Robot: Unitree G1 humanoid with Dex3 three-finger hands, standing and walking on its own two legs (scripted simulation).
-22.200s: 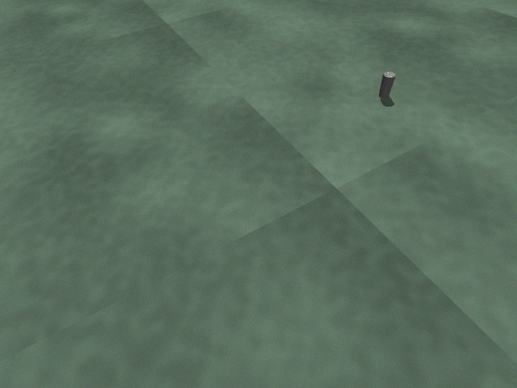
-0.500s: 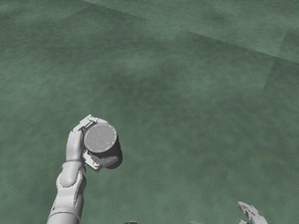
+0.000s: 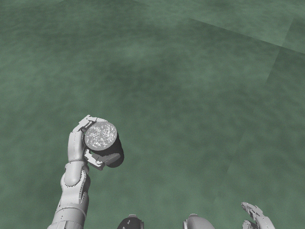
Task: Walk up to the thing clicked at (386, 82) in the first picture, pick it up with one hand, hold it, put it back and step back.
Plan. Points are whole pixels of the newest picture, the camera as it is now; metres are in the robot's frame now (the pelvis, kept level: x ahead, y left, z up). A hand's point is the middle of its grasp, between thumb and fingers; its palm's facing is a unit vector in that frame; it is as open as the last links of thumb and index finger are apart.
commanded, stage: crouch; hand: left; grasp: from the side
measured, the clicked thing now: (108, 147) +0.33 +0.16 -0.02
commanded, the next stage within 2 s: lower in 1.68 s
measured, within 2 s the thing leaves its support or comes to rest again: neither
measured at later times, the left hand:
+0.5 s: hand (113, 159) +0.38 +0.19 -0.24, palm faces +0.12 -0.99 -0.04, open 11.0 cm
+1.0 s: hand (119, 164) +0.42 +0.20 -0.42, palm faces +0.12 -0.99 -0.05, open 11.0 cm
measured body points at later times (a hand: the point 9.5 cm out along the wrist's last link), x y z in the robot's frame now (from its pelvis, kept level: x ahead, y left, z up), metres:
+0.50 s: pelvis -0.04 +0.01 -0.20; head +0.14 +0.03 +0.21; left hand +0.37 +0.25 -0.24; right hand +0.07 -0.25 -0.34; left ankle +0.02 +0.13 -0.69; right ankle +0.02 -0.12 -0.69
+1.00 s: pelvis -0.08 +0.01 -0.36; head +0.14 +0.05 +0.03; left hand +0.41 +0.25 -0.42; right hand -0.03 -0.27 -0.48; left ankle +0.02 +0.13 -0.69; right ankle +0.02 -0.12 -0.69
